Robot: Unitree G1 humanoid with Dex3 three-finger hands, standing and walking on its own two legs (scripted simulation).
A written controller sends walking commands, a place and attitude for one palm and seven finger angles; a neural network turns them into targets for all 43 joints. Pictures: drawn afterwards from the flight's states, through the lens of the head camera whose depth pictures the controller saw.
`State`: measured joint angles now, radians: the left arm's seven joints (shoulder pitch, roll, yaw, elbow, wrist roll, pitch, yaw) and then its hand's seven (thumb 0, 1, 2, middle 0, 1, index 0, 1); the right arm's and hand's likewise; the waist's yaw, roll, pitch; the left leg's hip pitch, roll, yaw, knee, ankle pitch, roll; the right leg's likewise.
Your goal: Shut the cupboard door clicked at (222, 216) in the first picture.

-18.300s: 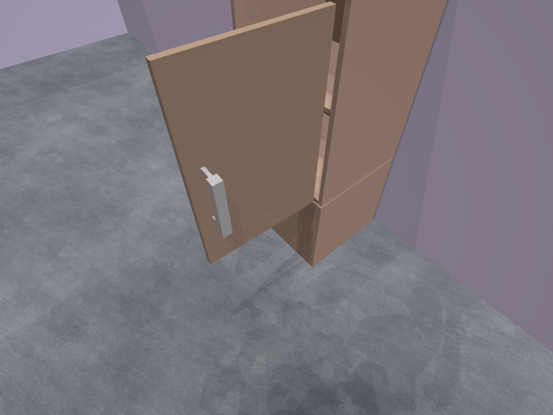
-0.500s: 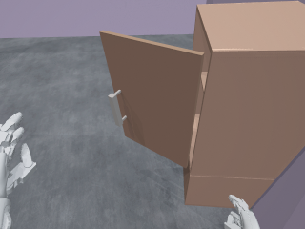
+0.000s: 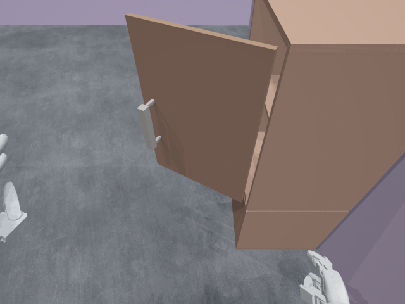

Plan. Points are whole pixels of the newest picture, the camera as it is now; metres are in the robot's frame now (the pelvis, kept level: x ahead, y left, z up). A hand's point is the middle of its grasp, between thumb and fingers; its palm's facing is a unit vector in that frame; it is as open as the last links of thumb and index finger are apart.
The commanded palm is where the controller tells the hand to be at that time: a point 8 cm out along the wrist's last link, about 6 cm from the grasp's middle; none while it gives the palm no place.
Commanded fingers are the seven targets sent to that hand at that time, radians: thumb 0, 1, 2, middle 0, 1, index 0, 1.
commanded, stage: step back with the hand held close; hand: left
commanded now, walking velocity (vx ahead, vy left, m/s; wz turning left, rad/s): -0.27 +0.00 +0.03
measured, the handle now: (151, 125) +0.67 +0.22 -0.08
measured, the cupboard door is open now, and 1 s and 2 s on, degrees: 61 61 61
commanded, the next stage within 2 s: stop stepping back and stand still in 1.24 s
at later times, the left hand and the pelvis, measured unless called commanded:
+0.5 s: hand (4, 253) +0.15 +0.26 +0.17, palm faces +0.45 -0.76 -0.47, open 7.4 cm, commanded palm +0.08 +0.30 +0.18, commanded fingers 0.00 0.90 0.90 -0.20 -0.30 -0.20 -0.30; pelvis -0.05 -0.01 -0.01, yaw +1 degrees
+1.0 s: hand out of the picture +0.10 +0.28 +0.17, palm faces +0.47 -0.76 -0.46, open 7.4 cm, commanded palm +0.03 +0.31 +0.18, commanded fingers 0.00 0.90 0.90 -0.20 -0.30 -0.20 -0.30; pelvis -0.09 +0.00 -0.01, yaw +4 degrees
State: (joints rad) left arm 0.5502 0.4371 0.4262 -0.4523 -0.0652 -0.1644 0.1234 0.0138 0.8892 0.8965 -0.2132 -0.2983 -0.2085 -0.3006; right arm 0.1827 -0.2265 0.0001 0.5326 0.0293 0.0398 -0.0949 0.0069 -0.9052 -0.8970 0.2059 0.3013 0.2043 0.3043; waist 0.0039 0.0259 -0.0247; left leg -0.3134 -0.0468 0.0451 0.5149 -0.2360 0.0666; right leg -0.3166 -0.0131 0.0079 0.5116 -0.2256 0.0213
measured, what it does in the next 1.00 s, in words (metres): lifts its right foot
